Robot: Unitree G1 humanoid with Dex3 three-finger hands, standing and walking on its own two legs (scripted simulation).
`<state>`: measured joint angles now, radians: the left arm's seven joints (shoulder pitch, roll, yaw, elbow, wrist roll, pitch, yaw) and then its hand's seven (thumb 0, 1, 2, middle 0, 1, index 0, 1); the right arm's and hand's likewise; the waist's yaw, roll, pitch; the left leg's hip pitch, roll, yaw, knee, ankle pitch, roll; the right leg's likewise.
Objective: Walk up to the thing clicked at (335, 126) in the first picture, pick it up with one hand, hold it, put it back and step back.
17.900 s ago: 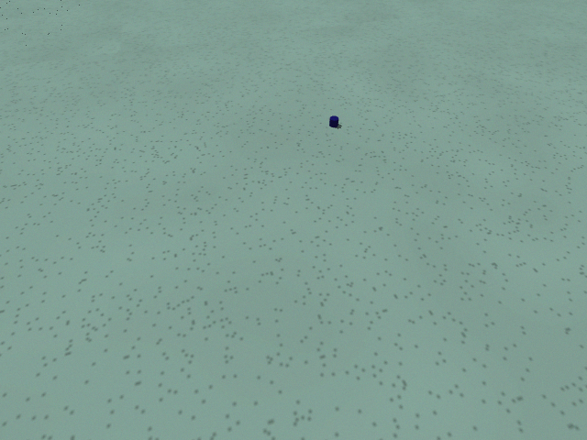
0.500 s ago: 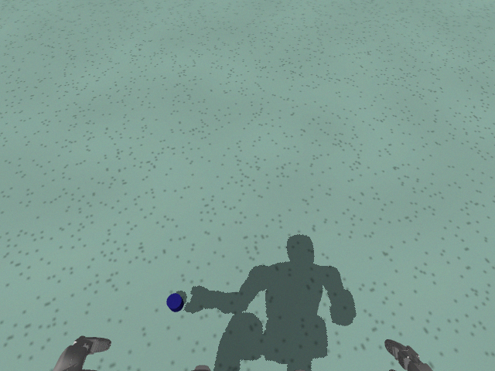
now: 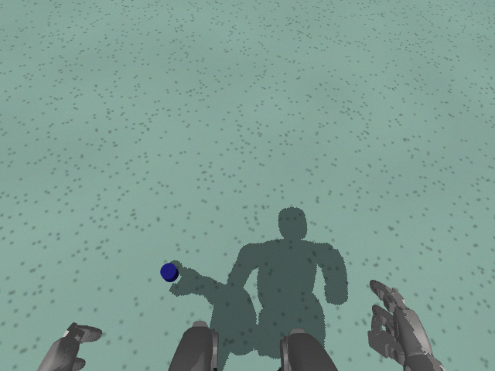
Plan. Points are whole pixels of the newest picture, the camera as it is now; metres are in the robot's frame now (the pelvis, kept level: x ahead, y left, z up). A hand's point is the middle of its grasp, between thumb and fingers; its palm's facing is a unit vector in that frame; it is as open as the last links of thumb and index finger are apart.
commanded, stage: rise first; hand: left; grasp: from above
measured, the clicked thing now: (169, 272) +0.43 +0.26 -0.64
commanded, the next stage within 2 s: approach in 1.86 s
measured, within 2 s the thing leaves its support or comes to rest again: neither
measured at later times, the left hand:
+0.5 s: hand (123, 311) +0.26 +0.30 -0.34, palm faces -0.47 -0.35 -0.81, open 13.3 cm
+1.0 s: hand (138, 291) +0.33 +0.30 -0.45, palm faces -0.46 -0.07 -0.88, open 13.5 cm
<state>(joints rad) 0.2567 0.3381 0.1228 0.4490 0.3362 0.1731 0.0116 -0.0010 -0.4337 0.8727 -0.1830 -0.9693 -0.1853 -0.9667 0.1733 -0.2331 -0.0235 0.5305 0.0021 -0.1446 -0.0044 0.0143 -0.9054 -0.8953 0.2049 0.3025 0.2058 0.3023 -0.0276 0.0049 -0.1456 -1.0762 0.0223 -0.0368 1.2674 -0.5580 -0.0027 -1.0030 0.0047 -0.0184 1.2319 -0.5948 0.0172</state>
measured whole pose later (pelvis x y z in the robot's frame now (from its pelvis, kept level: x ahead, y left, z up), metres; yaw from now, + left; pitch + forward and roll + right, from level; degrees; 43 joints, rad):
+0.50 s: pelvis -0.07 -0.01 -0.21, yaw -3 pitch +34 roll -4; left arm -0.39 0.56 0.16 0.86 0.82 -0.17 0.11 0.00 -0.41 0.89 -0.18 -1.00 -0.19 -0.99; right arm 0.07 -0.28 -0.05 0.70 -0.02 -0.14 0.06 0.01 -0.90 -0.90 0.20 0.30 0.20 0.30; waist -0.02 0.01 -0.15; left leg -1.95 0.03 -0.08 2.00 -0.65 -0.02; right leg -1.88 0.03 -0.04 1.98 -0.71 0.01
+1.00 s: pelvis -0.09 +0.00 -0.30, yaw -7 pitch +33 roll -7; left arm -0.70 0.73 0.15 1.21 1.19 -0.31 0.31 0.00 -0.40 0.93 -0.17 -0.90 -0.17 -0.90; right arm 0.11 -0.27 -0.01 0.76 -0.09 -0.04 0.10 0.01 -0.89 -0.89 0.20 0.30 0.21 0.30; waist -0.11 -0.02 -0.10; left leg -2.23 0.02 -0.13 2.29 -0.63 -0.01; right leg -2.13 0.04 -0.07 2.24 -0.69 0.03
